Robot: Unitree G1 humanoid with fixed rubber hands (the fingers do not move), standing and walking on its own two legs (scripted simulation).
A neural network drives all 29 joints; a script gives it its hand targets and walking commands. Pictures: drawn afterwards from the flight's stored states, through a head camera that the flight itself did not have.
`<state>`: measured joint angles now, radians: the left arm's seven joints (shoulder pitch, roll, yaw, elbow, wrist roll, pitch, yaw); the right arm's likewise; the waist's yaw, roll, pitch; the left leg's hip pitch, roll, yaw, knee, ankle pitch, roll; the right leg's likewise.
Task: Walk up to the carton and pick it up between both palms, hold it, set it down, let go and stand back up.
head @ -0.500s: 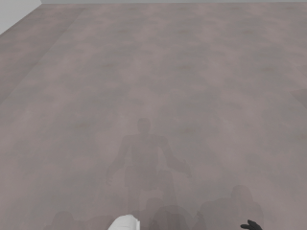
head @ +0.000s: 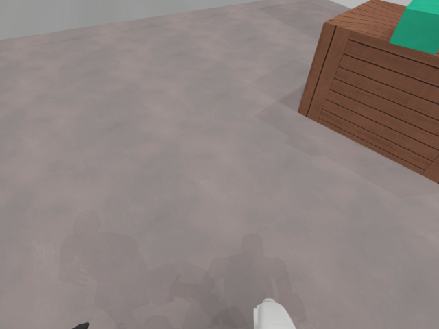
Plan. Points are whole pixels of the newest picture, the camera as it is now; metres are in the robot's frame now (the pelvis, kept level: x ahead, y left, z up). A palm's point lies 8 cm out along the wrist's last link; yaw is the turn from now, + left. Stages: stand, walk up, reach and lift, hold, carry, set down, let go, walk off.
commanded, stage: walk up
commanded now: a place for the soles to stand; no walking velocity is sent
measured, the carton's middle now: (425, 24) +1.53 -1.15 -0.01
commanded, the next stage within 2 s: none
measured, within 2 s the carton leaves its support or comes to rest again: neither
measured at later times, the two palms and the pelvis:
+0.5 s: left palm (155, 243) +0.34 +0.15 -0.12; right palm (388, 259) +0.28 -0.39 -0.10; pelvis +0.25 -0.11 -0.01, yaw -19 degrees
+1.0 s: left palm (235, 130) +0.75 -0.08 -0.10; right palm (380, 250) +0.32 -0.40 -0.13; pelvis +0.49 -0.20 -0.01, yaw -36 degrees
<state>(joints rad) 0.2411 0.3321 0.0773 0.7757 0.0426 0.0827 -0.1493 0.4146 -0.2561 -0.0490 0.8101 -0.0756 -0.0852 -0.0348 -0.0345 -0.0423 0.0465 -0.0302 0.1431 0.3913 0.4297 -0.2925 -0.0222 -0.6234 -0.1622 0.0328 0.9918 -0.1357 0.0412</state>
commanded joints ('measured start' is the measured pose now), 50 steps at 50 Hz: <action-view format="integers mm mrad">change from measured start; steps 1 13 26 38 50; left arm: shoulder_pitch -207 171 98 137 -59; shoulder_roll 37 248 113 33 -42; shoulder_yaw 4 60 23 -2 -16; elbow -145 0 -37 -117 -183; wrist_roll -1 -39 -12 4 4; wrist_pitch -57 -99 -153 -99 -120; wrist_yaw -8 160 111 96 61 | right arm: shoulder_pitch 19 -103 -122 31 72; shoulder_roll -210 -151 -105 -153 -210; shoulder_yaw -58 -32 -22 -22 -30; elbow -77 -230 -271 -221 -158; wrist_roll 5 61 35 29 34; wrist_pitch -21 0 17 -11 1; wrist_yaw -6 79 82 12 18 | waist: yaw -40 154 78 -7 -7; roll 131 -107 10 115 136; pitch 59 -53 26 93 79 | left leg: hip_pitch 83 -774 -366 -122 -120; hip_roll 268 1 -50 184 206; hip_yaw -149 -377 -367 -542 -215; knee -274 952 212 -189 -147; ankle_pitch -136 -143 224 7 198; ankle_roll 237 73 16 140 212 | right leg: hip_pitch -57 761 282 -43 200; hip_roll -21 -132 46 95 109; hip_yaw -67 498 261 69 -97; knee -227 -692 -698 206 -345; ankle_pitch -36 -252 -259 -144 41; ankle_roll -35 -361 -253 -33 -82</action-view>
